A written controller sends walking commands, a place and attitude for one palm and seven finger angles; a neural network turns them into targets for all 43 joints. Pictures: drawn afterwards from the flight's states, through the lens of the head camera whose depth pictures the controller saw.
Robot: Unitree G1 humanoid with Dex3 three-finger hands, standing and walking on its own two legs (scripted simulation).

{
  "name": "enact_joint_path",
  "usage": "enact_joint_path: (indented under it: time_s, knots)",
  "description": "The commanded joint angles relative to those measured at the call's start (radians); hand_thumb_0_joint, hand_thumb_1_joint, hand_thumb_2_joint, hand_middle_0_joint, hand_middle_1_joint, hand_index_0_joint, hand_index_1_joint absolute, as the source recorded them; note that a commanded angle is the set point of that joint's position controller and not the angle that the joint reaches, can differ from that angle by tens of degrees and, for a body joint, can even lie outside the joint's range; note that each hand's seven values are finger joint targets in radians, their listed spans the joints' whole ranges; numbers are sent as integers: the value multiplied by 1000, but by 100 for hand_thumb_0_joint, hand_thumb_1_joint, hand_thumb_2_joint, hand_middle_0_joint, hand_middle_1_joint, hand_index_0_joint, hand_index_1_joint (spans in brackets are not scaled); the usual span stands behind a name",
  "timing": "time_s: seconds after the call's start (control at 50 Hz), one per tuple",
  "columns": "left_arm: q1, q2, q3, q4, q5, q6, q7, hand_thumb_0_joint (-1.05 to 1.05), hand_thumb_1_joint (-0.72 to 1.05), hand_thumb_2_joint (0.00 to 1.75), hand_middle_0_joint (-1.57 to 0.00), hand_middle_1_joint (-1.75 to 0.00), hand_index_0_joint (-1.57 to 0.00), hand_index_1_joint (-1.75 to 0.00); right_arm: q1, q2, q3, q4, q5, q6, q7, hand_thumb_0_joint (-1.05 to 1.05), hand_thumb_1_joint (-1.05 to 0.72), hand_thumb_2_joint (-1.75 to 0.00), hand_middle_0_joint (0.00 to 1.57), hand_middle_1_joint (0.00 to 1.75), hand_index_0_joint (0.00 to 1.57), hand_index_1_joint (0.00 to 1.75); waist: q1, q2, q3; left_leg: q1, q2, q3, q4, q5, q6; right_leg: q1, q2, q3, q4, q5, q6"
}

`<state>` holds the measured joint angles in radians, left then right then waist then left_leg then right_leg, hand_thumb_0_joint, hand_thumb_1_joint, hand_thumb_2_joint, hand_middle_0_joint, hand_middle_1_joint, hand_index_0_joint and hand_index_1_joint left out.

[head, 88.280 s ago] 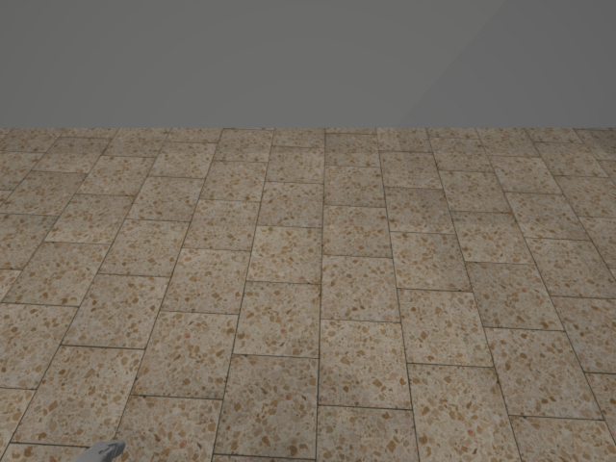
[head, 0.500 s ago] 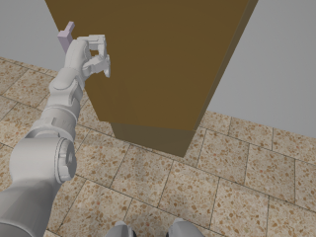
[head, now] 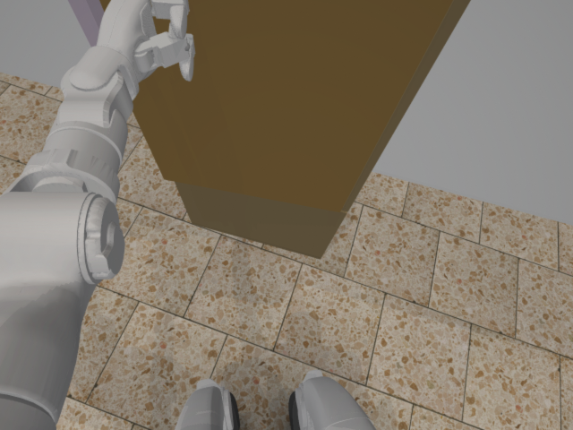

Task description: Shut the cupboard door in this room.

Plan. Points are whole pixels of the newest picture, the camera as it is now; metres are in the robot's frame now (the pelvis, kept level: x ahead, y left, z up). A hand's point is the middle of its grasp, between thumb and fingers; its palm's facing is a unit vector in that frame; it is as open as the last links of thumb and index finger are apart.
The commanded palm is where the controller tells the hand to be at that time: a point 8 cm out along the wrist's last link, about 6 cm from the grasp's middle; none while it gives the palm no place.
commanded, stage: push the door shut along its arc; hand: left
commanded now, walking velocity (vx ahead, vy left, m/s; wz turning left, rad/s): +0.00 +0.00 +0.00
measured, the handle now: (108, 27) +0.61 +0.14 +0.13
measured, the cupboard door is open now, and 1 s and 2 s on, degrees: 5 0 0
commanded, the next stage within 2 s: pull the fist back off the door in 0.26 s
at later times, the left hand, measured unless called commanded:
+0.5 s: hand (200, 29) +0.59 +0.03 +0.14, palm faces -0.11 -0.99 +0.09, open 2.7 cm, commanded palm +0.59 +0.04 +0.14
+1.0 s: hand (230, 54) +0.55 +0.00 +0.13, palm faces -0.01 -1.00 -0.01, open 3.1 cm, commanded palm +0.51 +0.04 +0.14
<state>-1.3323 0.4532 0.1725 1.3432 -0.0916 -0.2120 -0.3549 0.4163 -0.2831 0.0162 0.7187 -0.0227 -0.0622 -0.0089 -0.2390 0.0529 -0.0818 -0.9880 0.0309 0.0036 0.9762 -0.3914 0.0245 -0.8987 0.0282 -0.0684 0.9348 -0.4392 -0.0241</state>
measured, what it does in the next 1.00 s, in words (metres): stands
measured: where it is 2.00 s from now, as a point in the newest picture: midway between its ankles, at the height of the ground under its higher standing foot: outside the picture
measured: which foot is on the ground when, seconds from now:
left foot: down 0.00-1.00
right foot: down 0.00-1.00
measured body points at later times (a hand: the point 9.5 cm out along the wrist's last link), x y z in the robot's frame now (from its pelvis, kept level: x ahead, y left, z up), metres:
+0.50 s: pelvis -0.01 +0.00 -0.02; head +0.16 +0.02 +0.40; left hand +0.59 +0.08 +0.14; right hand -0.06 -0.25 -0.12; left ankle +0.03 +0.10 -0.67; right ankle -0.01 -0.11 -0.67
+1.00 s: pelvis +0.01 +0.00 +0.01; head +0.13 -0.01 +0.45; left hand +0.55 +0.05 +0.14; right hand -0.07 -0.24 -0.10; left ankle +0.03 +0.10 -0.67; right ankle -0.01 -0.11 -0.67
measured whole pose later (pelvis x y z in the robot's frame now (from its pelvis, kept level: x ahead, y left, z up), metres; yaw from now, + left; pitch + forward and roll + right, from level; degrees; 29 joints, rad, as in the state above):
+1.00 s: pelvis +0.01 +0.00 +0.01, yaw -2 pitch +21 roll -1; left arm -1.13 0.18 0.25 1.24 0.03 -0.34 0.24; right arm 0.53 -0.25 -0.01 0.69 -0.08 -0.02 0.11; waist -0.22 0.07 -0.13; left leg -0.87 0.04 0.05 0.89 -0.39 0.02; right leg -0.81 0.04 -0.02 0.87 -0.43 -0.02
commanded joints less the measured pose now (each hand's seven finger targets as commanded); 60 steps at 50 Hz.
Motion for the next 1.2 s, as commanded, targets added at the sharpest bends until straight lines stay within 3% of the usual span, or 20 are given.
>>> enact_joint_path:
  time_s: [0.0, 0.24, 0.34, 0.36, 0.38, 0.4, 0.46, 0.5, 0.56, 0.68, 0.72, 0.78, 0.8, 0.86, 0.94, 1.0, 1.04, 1.08, 1.14, 1.18]
  knots:
    - [-632, 81, 5, -192, -9, -48, -9, 0, 90, 90, -130, -150, -130, -150, 214, -192, -67, -13, -2, -14, -17, 0, -90, -90, 20, 30, 20, 30, -103, 79, -526, 566, -21, -93, -23, 379, 31, -8, 37, 25, -111, 324, -3]
    - [-737, 89, -4, -157, 26, -21, -19, 0, 90, 90, -130, -150, -130, -150, 222, -191, -62, 9, -14, -26, -18, 0, -90, -90, 20, 30, 20, 30, -126, 124, -574, 536, -21, -92, 35, 390, 34, -69, 44, 19, -67, 320, -7]
    - [-775, 32, -39, -146, 26, -4, -20, 0, 90, 90, -130, -150, -130, -150, 227, -189, -62, 28, -16, -34, -24, 0, -90, -90, 20, 30, 20, 30, -153, 127, -560, 544, -16, -97, 50, 376, 38, -133, 49, 8, -60, 288, -5]
    - [-798, 72, 167, -145, -41, 18, 194, 0, 90, 90, -130, -150, -130, -150, 262, -152, -46, -10, -21, -46, -5, 0, -90, -90, 20, 30, 20, 30, -119, 157, -551, 447, 6, -109, 38, 314, 16, -95, 31, 30, -82, 262, 4]
    - [-759, 16, 131, -119, -8, 29, 308, 0, 90, 90, -130, -150, -130, -150, 270, -152, -45, -13, -32, -50, 17, 0, -90, -90, 20, 30, 20, 30, -122, 151, -553, 417, 5, -113, 27, 275, 10, -93, 31, 29, -71, 236, 12]
    - [-759, -2, 152, -121, 13, 24, 398, 0, 90, 90, -130, -150, -130, -150, 290, -152, -54, -7, -46, -50, 32, 0, -90, -90, 20, 30, 20, 30, -139, 84, -551, 414, 7, -125, 21, 275, 14, -92, 31, 22, -70, 233, 22]
    - [-786, -66, 151, -176, 111, -31, 638, 0, 90, 90, -130, -150, -130, -150, 300, -141, -64, -12, -89, -44, 85, 0, -90, -90, 20, 30, 20, 30, -127, 120, -575, 409, -2, -115, 28, 260, 4, -110, 24, 15, -66, 218, 25]
    - [-809, -59, 101, -161, 208, -76, 694, 0, 90, 90, -130, -150, -130, -150, 319, -147, -71, 1, -105, -34, 112, 0, -90, -90, 20, 30, 20, 30, -151, 123, -559, 421, -4, -118, 21, 257, 4, -129, 24, 11, -65, 206, 24]
    - [-797, -59, 31, -157, 277, -118, 674, 0, 90, 90, -130, -150, -130, -150, 310, -151, -79, -7, -102, -22, 131, 0, -90, -90, 20, 30, 20, 30, -145, 179, -583, 460, -11, -108, 5, 233, 0, -112, 22, 20, -74, 201, 11]
    - [-667, -73, 46, -125, 163, -81, 587, 0, 90, 90, -130, -150, -130, -150, 281, -158, -72, -45, -65, -4, 111, 0, -90, -90, 20, 30, 20, 30, -105, 106, -559, 463, -17, -97, -73, 169, 2, 6, 31, 18, -128, 193, 9]
    - [-621, -35, 90, -160, 138, -103, 585, 0, 90, 90, -130, -150, -130, -150, 284, -158, -70, -53, -66, -5, 107, 0, -90, -90, 20, 30, 20, 30, -75, 84, -571, 468, -18, -90, -88, 202, 2, 54, 31, 19, -135, 217, 10]
    - [-517, -66, 91, -190, 129, -151, 594, 0, 90, 90, -130, -150, -130, -150, 281, -148, -74, -59, -67, -8, 112, 0, -90, -90, 20, 30, 20, 30, -54, 22, -539, 450, -22, -66, -103, 230, 4, 115, 34, 20, -152, 255, 14]
    - [-478, -27, 124, -200, 131, -168, 599, 0, 90, 90, -130, -150, -130, -150, 287, -152, -76, -60, -66, -5, 111, 0, -90, -90, 20, 30, 20, 30, -35, 16, -543, 454, -23, -61, -108, 248, 5, 142, 33, 24, -152, 275, 12]
    - [-358, -88, 89, -267, 144, -201, 603, 0, 90, 90, -130, -150, -130, -150, 271, -139, -87, -78, -62, 5, 119, 0, -90, -90, 20, 30, 20, 30, 3, 7, -553, 484, -27, -36, -122, 311, 1, 203, 35, 24, -155, 359, 10]
    - [-279, -136, 69, -334, 126, -204, 601, 0, 90, 90, -130, -150, -130, -150, 258, -136, -101, -88, -51, 28, 115, 0, -90, -90, 20, 30, 20, 30, 18, -46, -526, 513, -31, -15, -146, 349, 2, 271, 36, 29, -178, 435, 13]
    - [-239, -217, 8, -443, 101, -219, 593, 0, 90, 90, -130, -150, -130, -150, 227, -120, -103, -101, -42, 35, 110, 0, -90, -90, 20, 30, 20, 30, 35, -6, -528, 584, -34, -4, -155, 406, -1, 301, 37, 28, -185, 496, 11]
    - [-166, -213, 19, -478, 93, -225, 591, 0, 90, 90, -130, -150, -130, -150, 208, -116, -107, -101, -38, 38, 107, 0, -90, -90, 20, 30, 20, 30, 56, -28, -529, 596, -34, 1, -161, 436, -2, 332, 36, 30, -185, 539, 12]
    - [-138, -275, -33, -532, 89, -229, 586, 0, 90, 90, -130, -150, -130, -150, 184, -105, -107, -106, -33, 35, 105, 0, -90, -90, 20, 30, 20, 30, 55, -44, -511, 605, -39, 10, -168, 439, 3, 352, 34, 34, -195, 575, 17]
    - [-2, -290, -44, -593, 79, -216, 580, 0, 90, 90, -130, -150, -130, -150, 153, -97, -108, -116, -21, 34, 100, 0, -90, -90, 20, 30, 20, 30, 91, -52, -516, 645, -40, 18, -175, 507, 1, 399, 29, 37, -194, 653, 16]
    - [-9, -317, -83, -589, 79, -194, 574, 0, 90, 90, -130, -150, -130, -150, 128, -92, -104, -113, -15, 39, 94, 0, -90, -90, 20, 30, 20, 30, 74, -92, -451, 613, -43, 27, -187, 455, 6, 404, 25, 44, -214, 650, 23]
